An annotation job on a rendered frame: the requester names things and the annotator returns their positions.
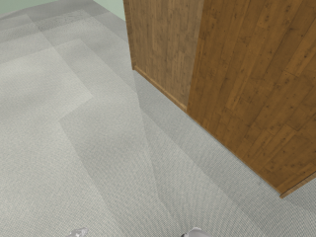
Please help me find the wardrobe door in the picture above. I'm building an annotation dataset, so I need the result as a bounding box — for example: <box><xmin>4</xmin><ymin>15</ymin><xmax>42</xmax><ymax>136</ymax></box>
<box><xmin>128</xmin><ymin>0</ymin><xmax>204</xmax><ymax>107</ymax></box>
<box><xmin>187</xmin><ymin>0</ymin><xmax>316</xmax><ymax>194</ymax></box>

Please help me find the robot left hand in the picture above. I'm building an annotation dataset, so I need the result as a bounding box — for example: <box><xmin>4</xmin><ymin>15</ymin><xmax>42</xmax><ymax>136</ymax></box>
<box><xmin>65</xmin><ymin>227</ymin><xmax>89</xmax><ymax>237</ymax></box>

